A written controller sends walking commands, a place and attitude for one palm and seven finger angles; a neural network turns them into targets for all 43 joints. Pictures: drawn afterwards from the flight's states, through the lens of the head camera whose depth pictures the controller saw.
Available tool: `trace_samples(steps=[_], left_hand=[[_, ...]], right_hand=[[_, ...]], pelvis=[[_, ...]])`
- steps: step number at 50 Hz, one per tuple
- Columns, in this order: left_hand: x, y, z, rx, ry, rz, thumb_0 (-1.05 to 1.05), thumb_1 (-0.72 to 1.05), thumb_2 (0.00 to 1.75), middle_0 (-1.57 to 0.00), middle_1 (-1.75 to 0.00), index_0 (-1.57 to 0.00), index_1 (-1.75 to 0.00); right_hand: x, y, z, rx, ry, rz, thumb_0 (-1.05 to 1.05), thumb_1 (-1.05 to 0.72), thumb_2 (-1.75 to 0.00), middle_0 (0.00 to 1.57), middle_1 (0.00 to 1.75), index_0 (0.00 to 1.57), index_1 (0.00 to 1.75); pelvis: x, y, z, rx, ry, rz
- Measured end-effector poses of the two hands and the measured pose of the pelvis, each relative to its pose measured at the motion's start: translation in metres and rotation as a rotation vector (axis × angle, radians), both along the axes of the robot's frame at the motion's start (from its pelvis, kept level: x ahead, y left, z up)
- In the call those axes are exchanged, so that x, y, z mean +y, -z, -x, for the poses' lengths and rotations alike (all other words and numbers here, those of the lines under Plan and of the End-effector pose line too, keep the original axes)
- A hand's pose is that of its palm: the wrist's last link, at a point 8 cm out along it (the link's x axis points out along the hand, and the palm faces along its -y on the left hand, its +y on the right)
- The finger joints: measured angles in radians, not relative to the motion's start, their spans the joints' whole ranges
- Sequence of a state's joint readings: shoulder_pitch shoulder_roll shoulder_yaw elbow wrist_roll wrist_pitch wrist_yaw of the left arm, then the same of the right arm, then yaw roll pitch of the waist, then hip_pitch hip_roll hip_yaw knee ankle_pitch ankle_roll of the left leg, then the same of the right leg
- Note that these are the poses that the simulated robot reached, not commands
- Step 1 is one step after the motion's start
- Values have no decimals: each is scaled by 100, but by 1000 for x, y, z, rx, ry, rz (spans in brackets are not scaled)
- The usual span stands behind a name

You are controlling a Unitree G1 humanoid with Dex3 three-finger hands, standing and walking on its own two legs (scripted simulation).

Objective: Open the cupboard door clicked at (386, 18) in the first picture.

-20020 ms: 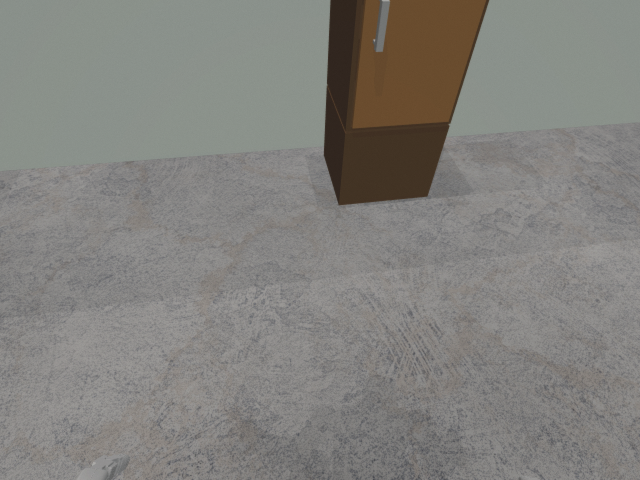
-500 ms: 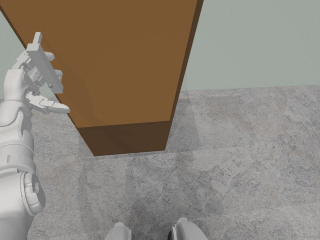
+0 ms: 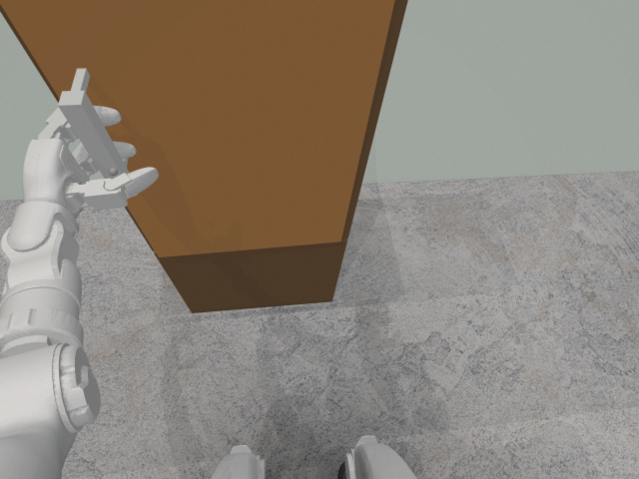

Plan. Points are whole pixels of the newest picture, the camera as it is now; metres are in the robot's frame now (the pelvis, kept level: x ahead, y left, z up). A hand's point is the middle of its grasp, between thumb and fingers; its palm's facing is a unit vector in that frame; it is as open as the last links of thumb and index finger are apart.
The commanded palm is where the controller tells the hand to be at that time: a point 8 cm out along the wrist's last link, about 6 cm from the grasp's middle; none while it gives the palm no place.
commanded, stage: close the thumb around the handle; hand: left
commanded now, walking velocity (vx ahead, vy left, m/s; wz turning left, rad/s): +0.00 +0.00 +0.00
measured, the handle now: (102, 133) +0.53 +0.26 +0.09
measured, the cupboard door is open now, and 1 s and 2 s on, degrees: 1 22 44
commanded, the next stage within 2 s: pull the door open along its arc in 0.32 s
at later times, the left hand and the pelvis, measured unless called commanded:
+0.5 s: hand (113, 170) +0.47 +0.23 +0.09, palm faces +0.05 -1.00 -0.01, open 6.0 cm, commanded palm +0.43 +0.28 +0.09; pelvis +0.00 +0.00 +0.00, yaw +0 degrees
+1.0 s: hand (143, 253) +0.35 +0.18 +0.09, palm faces +0.17 -0.98 +0.06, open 6.3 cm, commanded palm +0.29 +0.23 +0.09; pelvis +0.01 +0.00 +0.02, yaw +0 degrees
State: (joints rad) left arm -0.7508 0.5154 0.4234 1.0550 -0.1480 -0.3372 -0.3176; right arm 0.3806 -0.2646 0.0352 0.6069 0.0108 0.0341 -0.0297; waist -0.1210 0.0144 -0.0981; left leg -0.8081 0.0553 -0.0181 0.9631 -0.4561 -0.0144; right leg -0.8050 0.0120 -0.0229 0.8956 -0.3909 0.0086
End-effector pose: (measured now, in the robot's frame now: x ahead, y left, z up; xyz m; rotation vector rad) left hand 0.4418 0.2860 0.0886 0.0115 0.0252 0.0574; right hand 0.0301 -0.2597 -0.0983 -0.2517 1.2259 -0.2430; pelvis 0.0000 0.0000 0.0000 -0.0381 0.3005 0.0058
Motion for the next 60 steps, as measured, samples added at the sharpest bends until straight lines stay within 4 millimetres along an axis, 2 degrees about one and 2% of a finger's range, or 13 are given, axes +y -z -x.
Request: trace_samples(steps=[11, 26, 32, 38, 44, 54, 60], left_hand=[[1, -1, -3, 5, 8, -8, 1, 67, 81, -35, -129, -36, -132], [-1, 0, -1, 1, 7, 7, 1, 70, 81, -32, -132, -33, -134], [-3, 0, 10, -6, 12, 7, 1, 70, 78, -32, -131, -33, -134], [-11, 1, 37, -19, 32, 6, 1, 70, 76, -32, -132, -32, -133], [-27, 1, 75, -32, 53, 17, 2, 69, 74, -32, -132, -31, -132], [-85, 1, 147, -50, -232, 74, 3, 67, 76, -31, -133, -34, -127], [-123, -3, 183, -22, -361, 61, 3, 66, 76, -31, -130, -34, -128]], right_hand=[[-4, -1, -4, -5, -2, 8, 1, -91, -90, 20, 30, 20, 30], [-7, -3, -8, -17, 6, 11, 1, -91, -90, 20, 30, 20, 30], [-4, -5, -13, -42, 20, -6, 1, -91, -90, 20, 30, 20, 30], [1, -11, -30, -110, 23, -33, 1, -91, -90, 20, 30, 20, 30], [7, -19, -64, -229, -13, -62, 1, -91, -90, 20, 30, 20, 30], [30, -31, -140, -423, -176, -136, 1, -91, -90, 20, 30, 20, 29], [42, -41, -169, -478, -250, -164, 1, -91, -90, 20, 30, 20, 30]], pelvis=[[-3, 0, -2, 1, -1, -1], [-4, -1, -4, 0, 5, -2], [-2, -4, -7, -9, 17, -5], [-1, -10, -13, -35, 27, -10], [0, -14, -16, -69, 28, -17], [-5, -16, -14, -121, -2, -31], [-16, -17, -17, -150, -19, -40]])
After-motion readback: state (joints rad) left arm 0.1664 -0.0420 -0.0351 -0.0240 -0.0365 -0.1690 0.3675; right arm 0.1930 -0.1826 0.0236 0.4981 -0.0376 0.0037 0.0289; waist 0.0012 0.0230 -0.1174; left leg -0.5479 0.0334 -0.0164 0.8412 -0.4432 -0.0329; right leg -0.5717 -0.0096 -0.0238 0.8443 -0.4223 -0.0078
